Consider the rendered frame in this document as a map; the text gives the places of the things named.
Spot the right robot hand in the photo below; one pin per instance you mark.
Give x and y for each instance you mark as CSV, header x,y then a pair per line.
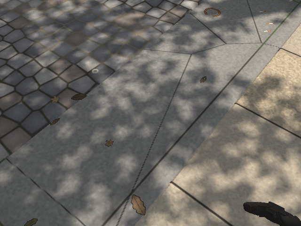
x,y
272,212

